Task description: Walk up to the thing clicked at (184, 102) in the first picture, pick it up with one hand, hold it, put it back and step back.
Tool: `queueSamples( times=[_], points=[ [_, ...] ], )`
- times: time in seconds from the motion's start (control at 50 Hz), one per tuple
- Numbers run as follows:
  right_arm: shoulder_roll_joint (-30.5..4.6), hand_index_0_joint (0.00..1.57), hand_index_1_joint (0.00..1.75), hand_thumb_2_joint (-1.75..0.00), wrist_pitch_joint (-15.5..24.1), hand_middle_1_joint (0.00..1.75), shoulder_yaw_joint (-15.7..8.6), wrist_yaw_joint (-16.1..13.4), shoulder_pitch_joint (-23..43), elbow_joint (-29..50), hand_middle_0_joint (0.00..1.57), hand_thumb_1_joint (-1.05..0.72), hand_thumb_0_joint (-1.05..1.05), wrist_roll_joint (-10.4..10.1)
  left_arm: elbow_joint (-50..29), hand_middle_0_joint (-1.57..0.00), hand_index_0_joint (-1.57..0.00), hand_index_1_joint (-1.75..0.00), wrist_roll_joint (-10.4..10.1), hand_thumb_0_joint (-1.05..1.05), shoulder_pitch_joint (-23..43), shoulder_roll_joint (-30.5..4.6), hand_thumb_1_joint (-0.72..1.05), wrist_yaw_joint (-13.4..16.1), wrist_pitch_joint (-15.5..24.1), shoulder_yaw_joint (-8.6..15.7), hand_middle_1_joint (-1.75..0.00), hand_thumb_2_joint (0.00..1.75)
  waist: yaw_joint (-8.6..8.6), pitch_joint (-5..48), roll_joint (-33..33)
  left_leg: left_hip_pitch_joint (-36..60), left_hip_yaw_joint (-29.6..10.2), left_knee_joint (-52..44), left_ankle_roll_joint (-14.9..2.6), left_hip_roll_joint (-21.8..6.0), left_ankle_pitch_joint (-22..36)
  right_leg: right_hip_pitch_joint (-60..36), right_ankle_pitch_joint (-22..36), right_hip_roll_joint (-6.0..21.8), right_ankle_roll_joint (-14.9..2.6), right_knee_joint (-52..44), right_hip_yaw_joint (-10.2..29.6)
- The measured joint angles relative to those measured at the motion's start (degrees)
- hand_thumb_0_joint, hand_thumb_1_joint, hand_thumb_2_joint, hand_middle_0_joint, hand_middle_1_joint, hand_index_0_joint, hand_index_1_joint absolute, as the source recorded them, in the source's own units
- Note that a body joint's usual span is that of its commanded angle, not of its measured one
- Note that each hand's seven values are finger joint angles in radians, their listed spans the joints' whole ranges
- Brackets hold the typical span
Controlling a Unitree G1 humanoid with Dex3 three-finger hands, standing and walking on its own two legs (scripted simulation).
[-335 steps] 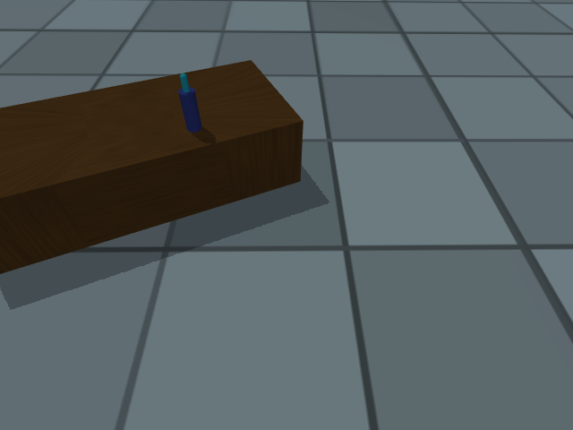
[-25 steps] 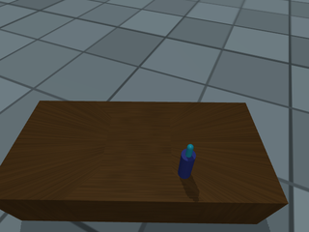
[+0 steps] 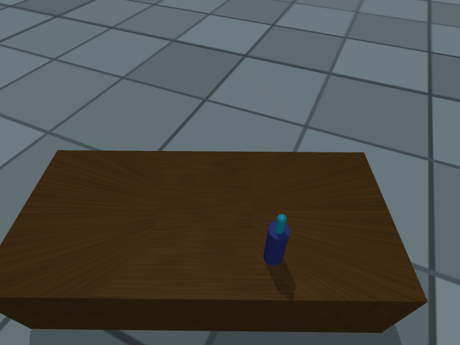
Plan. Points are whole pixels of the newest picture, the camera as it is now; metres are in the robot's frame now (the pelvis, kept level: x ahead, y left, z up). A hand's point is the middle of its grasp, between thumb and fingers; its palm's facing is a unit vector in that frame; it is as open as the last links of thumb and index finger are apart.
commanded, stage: stand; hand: right
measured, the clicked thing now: (277, 238) +0.49 -0.13 -0.30
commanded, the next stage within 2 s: go down in 0.64 s
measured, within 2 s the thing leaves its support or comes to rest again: neither
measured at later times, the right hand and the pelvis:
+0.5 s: hand out of the picture +0.07 -0.25 -0.16, palm faces -0.03 +0.94 -0.33, open 7.4 cm; pelvis +0.00 +0.00 +0.00, yaw +0 degrees
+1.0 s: hand out of the picture +0.16 -0.25 -0.16, palm faces +0.04 +0.95 -0.32, open 11.4 cm; pelvis +0.00 +0.01 -0.01, yaw -1 degrees
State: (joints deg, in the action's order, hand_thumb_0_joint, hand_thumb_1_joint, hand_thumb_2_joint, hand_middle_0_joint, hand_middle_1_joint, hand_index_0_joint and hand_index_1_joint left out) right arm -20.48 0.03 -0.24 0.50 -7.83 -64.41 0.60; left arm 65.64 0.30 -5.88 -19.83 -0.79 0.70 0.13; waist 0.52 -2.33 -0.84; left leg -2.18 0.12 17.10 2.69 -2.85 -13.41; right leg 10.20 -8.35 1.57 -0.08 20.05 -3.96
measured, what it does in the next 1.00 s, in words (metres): stands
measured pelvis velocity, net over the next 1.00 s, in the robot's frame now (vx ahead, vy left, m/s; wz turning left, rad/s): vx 0.00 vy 0.01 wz -0.02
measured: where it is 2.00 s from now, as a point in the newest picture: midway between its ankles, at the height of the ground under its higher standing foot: outside the picture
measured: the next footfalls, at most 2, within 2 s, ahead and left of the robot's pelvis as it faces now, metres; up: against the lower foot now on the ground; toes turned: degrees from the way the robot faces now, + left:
none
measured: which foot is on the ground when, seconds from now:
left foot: down 0.00-1.00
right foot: down 0.00-1.00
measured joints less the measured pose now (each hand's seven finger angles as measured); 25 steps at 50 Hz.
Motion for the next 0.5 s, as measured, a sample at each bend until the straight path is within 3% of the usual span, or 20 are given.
queueSamples(
  times=[0.5],
  points=[
    [0.11, 0.2, 0.3, -0.9, 0.05, 0.3, -0.01, -0.06, 0.19, 0.32, 0.21, -0.9, 0.01, -0.02, -0.37, -0.2, -0.21, -0.3, 0.0, 0.0, 0.37, 0.03, 0.9, 0.16, 0.19, -0.11, -0.3, 0.9, -0.13, 0.09, 0.1, 0.51, 0.34, -0.33, -0.12, -0.01, -0.28, -0.3, -0.22, -0.05, 0.17, -0.19, 0.32]
  ],
)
